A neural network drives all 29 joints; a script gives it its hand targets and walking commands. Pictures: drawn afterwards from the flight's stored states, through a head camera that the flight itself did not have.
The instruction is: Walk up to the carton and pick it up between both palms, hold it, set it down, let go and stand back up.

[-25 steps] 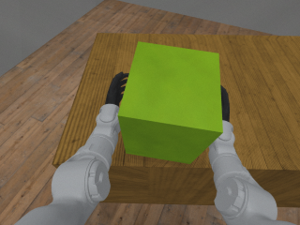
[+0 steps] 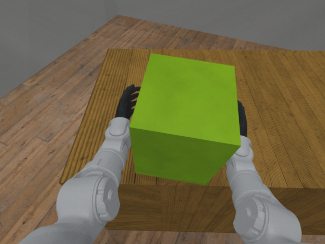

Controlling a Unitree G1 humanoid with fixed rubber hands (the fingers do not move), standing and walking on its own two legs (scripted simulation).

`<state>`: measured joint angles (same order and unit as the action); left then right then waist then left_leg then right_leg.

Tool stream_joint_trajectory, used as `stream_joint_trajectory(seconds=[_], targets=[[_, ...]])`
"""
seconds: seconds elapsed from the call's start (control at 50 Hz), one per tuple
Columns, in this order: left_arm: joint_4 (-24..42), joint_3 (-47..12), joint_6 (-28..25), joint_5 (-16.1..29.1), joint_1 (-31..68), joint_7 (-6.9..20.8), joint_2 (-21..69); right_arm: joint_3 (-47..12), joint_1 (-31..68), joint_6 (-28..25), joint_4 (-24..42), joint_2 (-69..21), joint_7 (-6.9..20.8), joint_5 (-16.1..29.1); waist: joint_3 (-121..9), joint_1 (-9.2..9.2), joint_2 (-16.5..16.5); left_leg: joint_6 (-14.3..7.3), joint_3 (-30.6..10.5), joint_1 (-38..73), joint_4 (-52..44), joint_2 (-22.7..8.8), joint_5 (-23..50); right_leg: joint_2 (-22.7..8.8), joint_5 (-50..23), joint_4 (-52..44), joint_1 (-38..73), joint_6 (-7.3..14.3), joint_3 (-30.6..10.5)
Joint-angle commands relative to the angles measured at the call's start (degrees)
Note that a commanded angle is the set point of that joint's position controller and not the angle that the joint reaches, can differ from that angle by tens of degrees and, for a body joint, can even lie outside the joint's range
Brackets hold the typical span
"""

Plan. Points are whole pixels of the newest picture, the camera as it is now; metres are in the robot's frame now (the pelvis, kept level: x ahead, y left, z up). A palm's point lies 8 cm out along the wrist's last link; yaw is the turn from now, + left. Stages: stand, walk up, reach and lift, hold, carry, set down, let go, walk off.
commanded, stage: reach and lift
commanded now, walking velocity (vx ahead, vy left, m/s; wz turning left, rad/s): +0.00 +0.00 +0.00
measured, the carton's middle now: (180, 124) +0.42 -0.04 +0.06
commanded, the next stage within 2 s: none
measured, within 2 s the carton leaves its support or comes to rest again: neither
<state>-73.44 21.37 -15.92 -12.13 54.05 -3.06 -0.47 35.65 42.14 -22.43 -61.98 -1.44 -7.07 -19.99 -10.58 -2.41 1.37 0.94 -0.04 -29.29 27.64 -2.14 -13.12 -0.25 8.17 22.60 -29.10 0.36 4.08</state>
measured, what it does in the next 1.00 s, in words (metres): stands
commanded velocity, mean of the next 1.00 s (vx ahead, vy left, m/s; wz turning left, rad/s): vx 0.00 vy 0.00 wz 0.00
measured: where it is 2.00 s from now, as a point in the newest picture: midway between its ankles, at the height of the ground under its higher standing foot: outside the picture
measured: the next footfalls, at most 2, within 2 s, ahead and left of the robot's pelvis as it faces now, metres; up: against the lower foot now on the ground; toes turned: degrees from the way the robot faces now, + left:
none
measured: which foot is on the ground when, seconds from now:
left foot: down 0.00-1.00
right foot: down 0.00-1.00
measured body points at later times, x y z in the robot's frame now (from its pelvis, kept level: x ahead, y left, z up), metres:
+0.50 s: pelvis -0.02 +0.00 +0.00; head -0.06 +0.01 +0.45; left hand +0.40 +0.12 +0.15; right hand +0.38 -0.17 +0.14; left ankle -0.01 +0.12 -0.74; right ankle +0.01 -0.12 -0.74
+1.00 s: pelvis -0.03 +0.00 +0.00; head -0.09 +0.02 +0.45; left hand +0.39 +0.13 +0.18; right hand +0.37 -0.16 +0.16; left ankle -0.01 +0.12 -0.74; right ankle +0.01 -0.12 -0.74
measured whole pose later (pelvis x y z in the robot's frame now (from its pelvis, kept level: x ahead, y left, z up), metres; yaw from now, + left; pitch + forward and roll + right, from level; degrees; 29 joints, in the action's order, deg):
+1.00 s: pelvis -0.03 +0.00 +0.00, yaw +0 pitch -4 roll -1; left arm -55.6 17.3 20.7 -10.0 54.4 -4.5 -3.0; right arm 24.3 51.0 6.3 -61.4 1.1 -7.5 -9.4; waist -3.9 -2.4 -0.9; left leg 0.9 0.0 -10.6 27.4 -2.1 -12.9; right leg -0.2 8.2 22.5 -10.5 0.4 4.1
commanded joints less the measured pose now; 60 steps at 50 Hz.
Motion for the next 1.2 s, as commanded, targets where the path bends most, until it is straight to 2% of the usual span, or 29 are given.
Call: stream_joint_trajectory(seconds=[0.0,0.1,0.14,0.18,0.22,0.24,0.28,0.34,0.38,0.46,0.48,0.5,0.52,0.62,0.64,0.7,0.72,0.76,0.78,0.86,0.94,0.98,1.0,1.02,1.06,1.08,1.12,1.14,1.18], targets=[[7.4,-19.3,-2.3,1.3,33.0,5.4,33.3,-28.4,46.7,-6.0,5.6,-28.8,10.4,-2.6,-46.0,-1.97,0.8,1.9,1.1,8.5,-2.9,2.3,25.7,1.2,-41.2,4.5,33.3,-0.7,1.0],[7.7,-20.8,0.1,2.5,34.3,5.4,34.4,-30.5,46.9,-2.9,6.2,-28.8,9.7,1.0,-42.5,-2.09,0.5,1.9,0.6,12.9,-2.4,2.1,26.7,1.9,-39.1,3.9,31.9,-1.2,1.1],[13.0,-21.6,0.7,3.6,35.8,4.9,35.4,-32.6,46.9,-1.6,7.4,-30.9,9.7,3.3,-42.6,-1.02,-0.7,1.7,1.1,13.8,-2.1,2.3,28.1,1.7,-41.6,3.6,34.2,-1.2,0.1],[12.3,-19.1,2.3,3.2,38.8,5.3,34.0,-31.8,50.7,0.5,8.3,-30.1,9.5,4.4,-39.6,-1.21,-1.3,0.9,1.6,11.7,-4.1,2.9,21.9,1.8,-36.4,3.3,34.9,-1.6,0.0],[12.1,-18.2,3.4,2.7,38.0,5.1,33.6,-33.4,52.3,2.2,10.1,-31.2,9.4,5.0,-39.5,1.1,-3.6,-0.2,1.8,10.6,-4.7,3.2,19.6,1.3,-35.7,3.4,37.5,-1.9,-1.2],[14.6,-19.3,4.3,3.6,39.2,5.0,35.0,-33.3,55.1,2.7,12.5,-31.5,9.1,6.2,-40.3,0.37,-4.1,-0.1,1.4,9.0,-5.6,3.6,19.3,1.2,-36.7,2.8,39.9,-2.0,-1.1],[17.9,-22.4,5.8,5.5,42.5,5.1,35.8,-34.0,56.3,4.6,12.6,-32.2,8.8,9.1,-39.4,-1.52,-2.5,-0.1,1.5,10.8,-6.3,3.5,16.7,1.6,-33.0,3.3,38.0,-2.3,-1.3],[16.5,-19.4,9.1,5.1,45.9,5.7,34.2,-32.9,63.5,8.0,15.5,-30.8,9.1,11.2,-32.6,0.21,-4.0,-1.0,2.7,11.2,-8.0,3.8,8.5,1.8,-21.5,1.2,35.4,-2.1,-1.5],[20.7,-21.1,10.9,5.7,48.0,5.2,35.2,-34.3,64.1,9.9,16.0,-32.6,9.1,13.2,-32.2,0.53,-3.2,-0.8,2.1,12.3,-8.2,3.7,11.1,1.3,-23.9,1.8,37.7,-2.3,-2.0],[21.2,-17.8,15.1,5.6,50.8,6.1,33.5,-30.5,68.3,14.3,16.6,-31.1,9.3,13.7,-29.9,1.01,-4.7,-1.2,2.7,13.6,-9.4,3.9,7.1,1.4,-16.7,-0.4,36.5,-2.1,-2.2],[21.7,-16.0,16.2,4.2,51.5,6.6,31.6,-28.6,65.2,15.8,11.3,-31.0,9.2,13.5,-25.3,0.9,-4.4,-1.4,3.0,14.1,-10.6,3.9,4.0,1.1,-12.9,-0.5,35.5,-2.7,-2.0],[20.2,-16.1,18.2,3.4,50.9,7.1,31.4,-25.9,63.1,17.1,10.0,-29.6,9.1,12.1,-21.2,-2.05,-2.8,-1.0,2.5,13.5,-11.9,3.9,0.9,1.5,-8.3,-1.4,33.7,-2.2,-0.8],[21.0,-14.3,18.5,2.9,51.6,7.7,30.9,-24.4,63.2,17.9,9.6,-30.6,8.9,11.6,-20.3,-1.26,-4.2,-1.5,3.3,14.2,-12.3,4.0,-0.3,1.0,-6.3,-1.8,33.6,-2.7,-1.5],[25.2,-16.9,22.0,3.1,56.4,7.0,33.5,-19.2,61.9,19.7,6.5,-28.5,10.0,10.6,-17.9,-4.24,3.5,1.6,2.2,17.9,-12.3,3.2,0.7,1.8,-1.4,-2.9,29.1,-0.9,0.8],[25.9,-15.9,22.7,1.7,54.2,6.8,33.7,-19.5,61.2,19.9,6.6,-28.5,10.2,10.5,-19.1,-3.23,3.1,1.7,2.2,20.0,-11.9,3.2,1.9,2.5,-1.4,-3.1,29.2,-0.8,1.2],[25.4,-13.6,25.6,0.2,51.9,7.6,31.1,-17.9,59.3,21.6,5.6,-27.1,10.5,9.7,-13.5,-2.58,3.0,1.3,2.6,18.3,-13.4,3.3,-1.6,2.2,0.9,-3.6,29.9,-0.7,0.5],[24.8,-13.5,26.6,-0.2,51.7,7.5,31.2,-15.4,58.5,22.4,2.9,-25.0,10.8,9.3,-10.3,-3.78,5.5,1.5,1.8,17.5,-15.1,2.9,-6.8,2.4,5.1,-3.6,28.2,-0.6,1.1],[28.2,-14.8,27.4,1.3,49.7,6.1,33.3,-19.3,61.8,21.7,8.3,-26.7,11.5,10.9,-14.5,-1.06,4.5,2.1,1.4,19.7,-13.2,2.9,0.3,2.8,1.3,-3.6,28.8,-0.3,1.1],[32.3,-18.7,27.2,3.3,53.0,5.9,34.9,-20.9,64.6,21.1,11.5,-28.0,11.4,12.0,-20.9,-2.64,5.6,2.8,1.7,21.8,-11.4,3.1,5.5,3.2,-2.3,-3.7,28.2,-0.3,1.3],[34.1,-18.8,29.7,3.1,49.7,5.5,35.9,-24.8,65.1,22.2,13.6,-28.3,10.9,14.2,-22.4,-2.07,3.7,3.0,1.8,25.4,-9.6,3.1,12.1,3.6,-6.1,-3.3,30.5,-0.5,2.1],[39.4,-23.0,32.3,5.3,45.5,5.6,37.7,-32.5,66.8,22.8,21.8,-28.6,8.9,20.0,-28.9,-1.35,1.7,2.8,1.9,25.6,-7.1,3.8,21.7,3.6,-19.3,-2.0,38.2,-1.3,1.0],[38.3,-20.8,33.7,4.6,42.7,6.3,36.1,-36.3,67.9,24.5,24.2,-31.4,7.8,23.3,-27.7,0.56,-1.5,1.0,1.8,24.1,-7.7,4.4,18.8,3.4,-19.8,-2.6,41.5,-2.1,-0.6],[39.1,-21.8,34.0,5.5,45.6,6.4,35.6,-36.5,68.0,24.9,25.0,-31.4,7.2,24.3,-28.4,-0.25,-1.3,0.7,2.2,22.2,-8.0,5.0,16.8,2.9,-19.9,-2.3,41.9,-2.8,-1.1],[40.2,-21.5,35.2,5.0,40.4,6.6,35.5,-40.8,69.6,25.2,30.8,-34.1,6.2,26.6,-28.5,1.59,-3.1,-0.2,2.6,22.4,-7.3,5.4,18.8,3.0,-24.0,-2.3,46.1,-3.2,-1.6],[40.3,-23.0,35.2,6.9,46.2,6.6,36.8,-39.1,71.9,26.3,30.5,-32.3,5.9,26.6,-28.1,-0.98,-2.1,0.2,1.0,21.5,-7.7,5.1,15.6,3.2,-19.6,-2.0,42.6,-2.9,-1.2],[36.6,-19.7,35.7,5.0,44.8,6.8,35.1,-39.1,71.0,28.0,26.9,-32.7,5.9,26.0,-21.7,0.5,-3.8,-0.7,1.4,20.2,-8.8,5.1,12.3,3.2,-15.2,-3.0,41.4,-2.9,-1.3],[39.5,-17.3,36.8,4.6,44.4,7.5,32.7,-40.2,69.7,29.4,28.2,-35.1,5.6,27.0,-20.7,1.45,-5.6,-2.0,1.5,19.8,-9.7,5.2,9.5,2.2,-15.9,-3.4,42.8,-3.7,-2.2],[43.2,-20.0,37.4,6.0,45.4,7.4,34.1,-40.9,69.7,29.4,30.7,-34.6,5.4,28.3,-25.9,0.52,-3.3,-1.1,1.4,20.7,-9.2,5.4,13.3,2.6,-20.1,-2.7,45.0,-3.5,-1.9],[38.3,-18.2,39.0,4.7,45.0,7.0,33.9,-40.1,75.1,30.2,30.4,-34.1,5.7,28.8,-19.7,1.53,-3.0,-1.8,1.3,19.5,-9.7,5.5,8.6,2.9,-11.0,-4.1,39.8,-3.2,-1.8]])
